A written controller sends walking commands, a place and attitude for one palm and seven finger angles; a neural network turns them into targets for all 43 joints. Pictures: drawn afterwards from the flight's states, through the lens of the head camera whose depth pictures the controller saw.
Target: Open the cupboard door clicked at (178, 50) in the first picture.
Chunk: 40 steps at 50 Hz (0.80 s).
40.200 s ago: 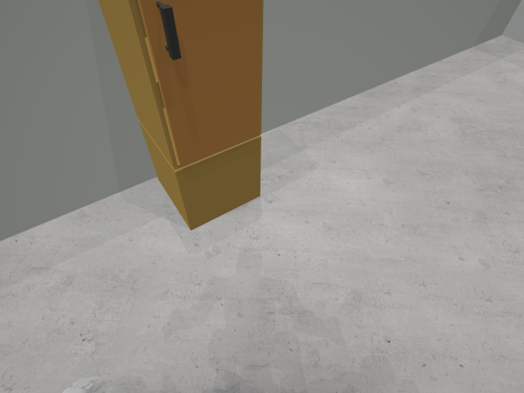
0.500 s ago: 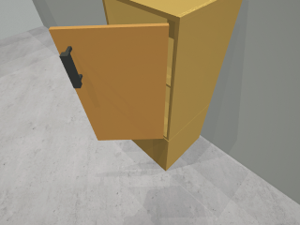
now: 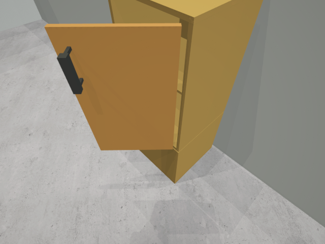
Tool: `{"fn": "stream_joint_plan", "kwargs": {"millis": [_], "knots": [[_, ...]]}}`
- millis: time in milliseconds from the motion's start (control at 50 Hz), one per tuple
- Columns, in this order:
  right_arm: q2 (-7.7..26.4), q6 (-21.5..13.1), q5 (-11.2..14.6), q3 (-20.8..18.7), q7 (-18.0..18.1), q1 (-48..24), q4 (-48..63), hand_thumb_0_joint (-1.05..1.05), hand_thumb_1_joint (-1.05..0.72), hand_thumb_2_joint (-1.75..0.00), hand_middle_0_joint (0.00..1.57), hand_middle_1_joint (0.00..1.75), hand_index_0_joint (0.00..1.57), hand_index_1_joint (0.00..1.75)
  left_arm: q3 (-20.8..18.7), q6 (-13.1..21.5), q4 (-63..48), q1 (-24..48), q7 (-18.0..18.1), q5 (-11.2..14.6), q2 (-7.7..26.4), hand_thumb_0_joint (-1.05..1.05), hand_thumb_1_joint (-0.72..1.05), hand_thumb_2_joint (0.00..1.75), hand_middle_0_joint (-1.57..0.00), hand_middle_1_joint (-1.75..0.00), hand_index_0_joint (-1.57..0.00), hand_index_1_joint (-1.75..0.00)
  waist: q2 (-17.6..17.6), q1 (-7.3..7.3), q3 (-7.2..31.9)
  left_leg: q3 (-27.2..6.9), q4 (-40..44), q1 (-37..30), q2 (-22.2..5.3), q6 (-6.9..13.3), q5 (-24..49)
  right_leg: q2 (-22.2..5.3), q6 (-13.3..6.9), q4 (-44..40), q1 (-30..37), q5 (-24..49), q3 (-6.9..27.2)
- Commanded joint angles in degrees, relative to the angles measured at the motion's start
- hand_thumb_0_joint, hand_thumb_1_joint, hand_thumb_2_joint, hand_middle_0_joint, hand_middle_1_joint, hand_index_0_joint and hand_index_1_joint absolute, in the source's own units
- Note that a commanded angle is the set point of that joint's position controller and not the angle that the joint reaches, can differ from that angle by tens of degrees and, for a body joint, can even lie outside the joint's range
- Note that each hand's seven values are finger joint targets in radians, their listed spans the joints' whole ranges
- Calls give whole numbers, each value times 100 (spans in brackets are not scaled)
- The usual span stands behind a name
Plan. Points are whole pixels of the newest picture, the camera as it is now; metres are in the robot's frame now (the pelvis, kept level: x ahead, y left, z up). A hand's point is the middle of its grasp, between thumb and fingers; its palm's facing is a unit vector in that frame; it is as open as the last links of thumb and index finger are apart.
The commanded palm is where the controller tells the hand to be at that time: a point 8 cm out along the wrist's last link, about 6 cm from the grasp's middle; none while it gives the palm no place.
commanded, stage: look again from close up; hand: left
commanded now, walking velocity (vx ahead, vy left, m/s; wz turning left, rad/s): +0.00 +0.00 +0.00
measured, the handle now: (73, 70) +0.53 +0.29 +0.13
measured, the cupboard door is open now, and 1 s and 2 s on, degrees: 46 46 46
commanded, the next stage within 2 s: shuffle to correct the standing spot in 0.34 s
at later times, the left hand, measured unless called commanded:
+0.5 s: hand out of the picture +0.02 +0.17 -0.17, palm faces +0.03 -0.98 -0.21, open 7.3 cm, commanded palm none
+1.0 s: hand out of the picture +0.01 +0.22 -0.18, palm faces +0.07 -0.98 -0.19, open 7.4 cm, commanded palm none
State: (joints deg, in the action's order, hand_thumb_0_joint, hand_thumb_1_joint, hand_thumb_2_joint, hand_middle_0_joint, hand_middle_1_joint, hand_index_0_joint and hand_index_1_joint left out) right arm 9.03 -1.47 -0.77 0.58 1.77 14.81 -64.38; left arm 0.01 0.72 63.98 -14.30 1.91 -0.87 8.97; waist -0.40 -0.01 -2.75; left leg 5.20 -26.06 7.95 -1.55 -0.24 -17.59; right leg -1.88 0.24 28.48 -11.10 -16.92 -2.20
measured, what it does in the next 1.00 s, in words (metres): lifts its right foot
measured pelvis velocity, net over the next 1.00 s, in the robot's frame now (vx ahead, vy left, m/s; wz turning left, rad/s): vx -0.01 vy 0.04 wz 0.05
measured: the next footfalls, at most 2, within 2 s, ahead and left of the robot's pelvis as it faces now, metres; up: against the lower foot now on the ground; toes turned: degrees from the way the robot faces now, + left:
right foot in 1.06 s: +0.02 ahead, -0.08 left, +0.00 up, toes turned +4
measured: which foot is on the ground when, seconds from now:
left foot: down 0.00-1.00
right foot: down 0.00-0.74, up 0.76-1.00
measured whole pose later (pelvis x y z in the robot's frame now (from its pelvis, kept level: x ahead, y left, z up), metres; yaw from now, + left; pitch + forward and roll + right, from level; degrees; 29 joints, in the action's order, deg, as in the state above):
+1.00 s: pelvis -0.01 +0.04 +0.00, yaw +3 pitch +1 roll +1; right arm 8.1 -1.5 -1.7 -0.3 2.3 15.6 -60.7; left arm -1.8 -1.6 60.6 -13.4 1.6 -1.3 9.6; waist 1.4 0.4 -2.4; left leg 6.8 -24.3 11.0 1.8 3.9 -14.2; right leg -2.6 -0.1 41.5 -17.5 -25.3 -2.7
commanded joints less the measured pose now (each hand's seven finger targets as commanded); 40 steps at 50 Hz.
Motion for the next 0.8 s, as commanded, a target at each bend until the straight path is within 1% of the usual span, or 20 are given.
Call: {"fn": "stream_joint_plan", "kwargs": {"millis": [0, 60, 140, 200, 320, 380, 420, 480, 520, 580, 600, 620, 640, 660, 680, 700, 720, 740, 760, 780], "knots": [[520, -48, -5, -115, 23, 351, 106, 0, -90, -90, 20, 30, 20, 30, -108, 87, -203, -336, 21, 6, 632, 0, 90, 90, -20, -30, -20, -30, 72, -6, 71, -405, 406, 61, -500, 159, 1482, -456, -221, -371, 68, 1794, 388], [517, -46, -8, -105, 22, 329, 103, 0, -90, -90, 20, 30, 20, 30, -104, 76, -195, -329, 13, 11, 651, 0, 90, 90, -20, -30, -20, -30, 15, -12, 56, -408, 452, 70, -503, 158, 1397, -457, -220, -402, 55, 1690, 400], [515, -43, -7, -117, 19, 323, 95, 0, -90, -90, 20, 30, 20, 30, -111, 83, -203, -323, 12, 8, 667, 0, 90, 90, -20, -30, -20, -30, 50, -12, 85, -394, 449, 60, -502, 149, 1367, -463, -228, -426, 78, 1722, 406], [526, -33, -4, -115, 22, 298, 90, 0, -90, -90, 20, 30, 20, 30, -108, 81, -207, -295, 11, 4, 672, 0, 90, 90, -20, -30, -20, -30, 124, -10, -23, -401, 462, 120, -500, 142, 1316, -457, -227, -459, 44, 1700, 409], [535, -52, -6, -122, 29, 293, 64, 0, -90, -90, 20, 30, 20, 30, -127, 98, -206, -340, 12, 11, 688, 0, 90, 90, -20, -30, -20, -30, 47, -21, 188, -387, 429, -12, -512, 137, 1496, -470, -238, -441, 147, 1898, 415], [517, -53, -4, -125, 37, 313, 49, 0, -90, -90, 20, 30, 20, 30, -131, 94, -219, -315, 12, 3, 675, 0, 90, 90, -20, -30, -20, -30, 108, -17, 104, -399, 460, 19, -529, 140, 1578, -448, -239, -426, 149, 1947, 376], [535, -60, -8, -127, 38, 322, 55, 0, -90, -90, 20, 30, 20, 30, -140, 99, -216, -328, 14, 9, 695, 0, 90, 90, -20, -30, -20, -30, 46, -28, 178, -396, 444, -6, -523, 137, 1631, -475, -241, -426, 198, 1990, 376], [461, 15, 9, -134, 32, 304, 137, 0, -90, -90, 20, 30, 20, 30, -205, 61, -284, -358, 51, 5, 746, 0, 90, 90, -20, -30, -20, -30, 54, -89, 133, -355, 211, 257, -432, 94, 1672, -680, -288, -250, 302, 2362, 419], [505, 99, 6, -180, 17, 238, 300, 0, -90, -90, 20, 30, 20, 30, -304, 16, -377, -429, 76, 1, 936, 0, 90, 90, -20, -30, -20, -30, 261, -141, 140, -261, -137, 622, -284, 34, 1252, -989, -405, -224, 376, 2332, 630], [433, 213, -6, -260, -2, 104, 561, 0, -90, -90, 20, 30, 20, 30, -443, -45, -490, -540, 113, -32, 1172, 0, 90, 90, -20, -30, -20, -30, 976, -207, 76, -65, -929, 1127, -25, -54, 77, -1699, -842, -572, 354, 2312, 1284], [420, 224, -12, -271, -14, 33, 639, 0, -90, -90, 20, 30, 20, 30, -479, -56, -543, -555, 126, -49, 1188, 0, 90, 90, -20, -30, -20, -30, 1077, -246, 2, -86, -1142, 1328, -13, -69, -532, -1886, -1006, -605, 306, 2422, 1458], [415, 236, -15, -301, -30, -20, 712, 0, -90, -90, 20, 30, 20, 30, -500, -71, -600, -527, 129, -70, 1211, 0, 90, 90, -20, -30, -20, -30, 1121, -267, -29, -117, -1287, 1410, -29, -70, -788, -1996, -1098, -611, 214, 2422, 1501], [399, 228, -9, -311, -48, 14, 755, 0, -90, -90, 20, 30, 20, 30, -526, -77, -661, -436, 126, -85, 1199, 0, 90, 90, -20, -30, -20, -30, 1149, -202, -8, -151, -1081, 1284, -63, -64, -778, -1986, -1083, -486, 67, 2463, 1422], [380, 212, 3, -317, -67, 160, 735, 0, -90, -90, 20, 30, 20, 30, -529, -91, -736, -276, 111, -85, 1190, 0, 90, 90, -20, -30, -20, -30, 1062, -90, 91, -101, -617, 910, -30, -60, -455, -1817, -949, -274, -116, 2481, 1202], [372, 193, 6, -333, -75, 448, 669, 0, -90, -90, 20, 30, 20, 30, -540, -119, -839, -75, 108, -68, 1152, 0, 90, 90, -20, -30, -20, -30, 869, 78, 189, -25, -34, 294, -25, -33, 212, -1558, -726, 7, -492, 2063, 879], [541, 160, -22, -350, -65, 644, 620, 0, -90, -90, 20, 30, 20, 30, -504, -158, -949, 49, 86, -44, 976, 0, 90, 90, -20, -30, -20, -30, 235, 155, 289, -427, 248, -173, -379, 123, 1005, -990, -436, 497, -939, 1237, 384], [838, 142, -79, -395, -70, 672, 651, 0, -90, -90, 20, 30, 20, 30, -441, -223, -1047, 100, 58, -35, 634, 0, 90, 90, -20, -30, -20, -30, -1051, 144, 236, -1353, 680, -132, -1191, 534, 1511, -271, -68, 1238, -1325, -539, -310], [901, 122, -86, -396, -36, 749, 637, 0, -90, -90, 20, 30, 20, 30, -368, -259, -1044, 235, 75, -55, 463, 0, 90, 90, -20, -30, -20, -30, -1483, 253, 108, -1982, 1238, 132, -1581, 898, 1369, -86, -28, 2121, -1514, -1657, -172], [844, 100, -93, -360, 5, 655, 685, 0, -90, -90, 20, 30, 20, 30, -347, -264, -1009, 202, 54, -48, 446, 0, 90, 90, -20, -30, -20, -30, -953, 194, -11, -2145, 1346, 376, -1687, 1147, 926, -169, -119, 2661, -1586, -1572, 148], [713, 62, -96, -323, 15, 445, 726, 0, -90, -90, 20, 30, 20, 30, -316, -219, -923, 101, 7, -72, 385, 0, 90, 90, -20, -30, -20, -30, -474, 61, -41, -2109, 1290, 342, -1670, 1247, 778, -235, -156, 2858, -1677, -1317, 195]]}}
